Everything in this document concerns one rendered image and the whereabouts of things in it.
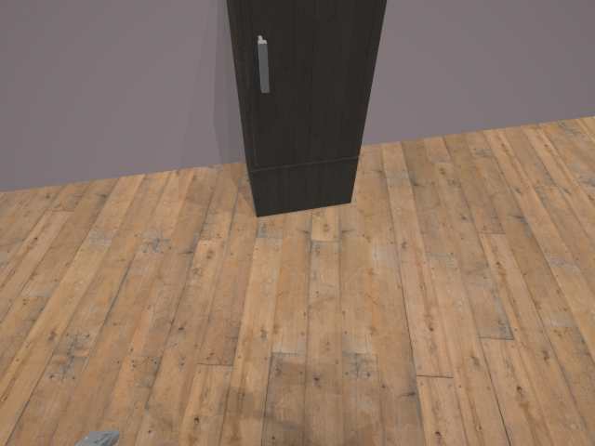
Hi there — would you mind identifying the handle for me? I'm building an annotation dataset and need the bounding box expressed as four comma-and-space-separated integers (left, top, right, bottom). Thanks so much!
258, 35, 270, 93

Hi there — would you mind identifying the cupboard door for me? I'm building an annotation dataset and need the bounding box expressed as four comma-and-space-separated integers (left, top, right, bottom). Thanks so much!
241, 0, 383, 168

